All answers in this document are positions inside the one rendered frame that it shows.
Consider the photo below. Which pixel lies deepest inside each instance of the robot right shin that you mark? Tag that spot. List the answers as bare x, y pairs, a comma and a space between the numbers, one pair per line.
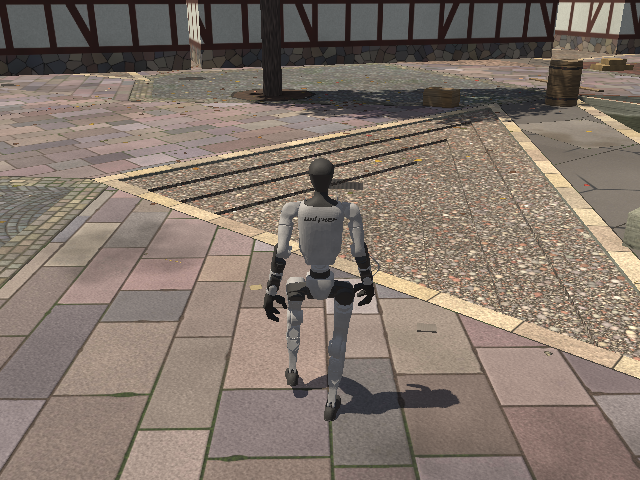
335, 371

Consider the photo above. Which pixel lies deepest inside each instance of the right robot hand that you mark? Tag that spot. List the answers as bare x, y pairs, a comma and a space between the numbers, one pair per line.
367, 290

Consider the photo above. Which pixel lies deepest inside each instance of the robot left upper arm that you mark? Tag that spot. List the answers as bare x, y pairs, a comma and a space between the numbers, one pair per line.
288, 212

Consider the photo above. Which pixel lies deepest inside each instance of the right robot forearm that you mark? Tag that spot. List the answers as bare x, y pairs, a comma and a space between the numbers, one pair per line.
364, 267

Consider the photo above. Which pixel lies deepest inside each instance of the humanoid robot head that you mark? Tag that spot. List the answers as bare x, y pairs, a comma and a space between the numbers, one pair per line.
321, 173

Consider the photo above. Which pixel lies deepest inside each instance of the robot right upper arm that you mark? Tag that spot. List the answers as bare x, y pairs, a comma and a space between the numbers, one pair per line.
352, 212

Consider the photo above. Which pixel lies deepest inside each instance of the left robot forearm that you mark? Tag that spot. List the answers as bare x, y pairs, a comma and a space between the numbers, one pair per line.
276, 273

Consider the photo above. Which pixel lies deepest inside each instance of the left robot hand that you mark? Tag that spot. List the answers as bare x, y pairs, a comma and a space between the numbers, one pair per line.
268, 306

